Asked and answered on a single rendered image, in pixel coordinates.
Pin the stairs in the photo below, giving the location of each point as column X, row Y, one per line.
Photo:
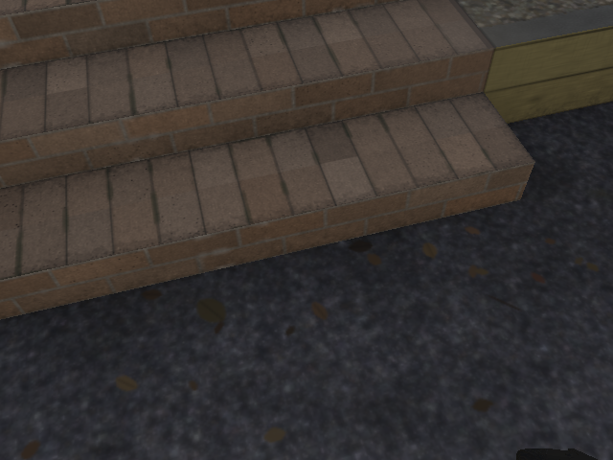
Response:
column 144, row 141

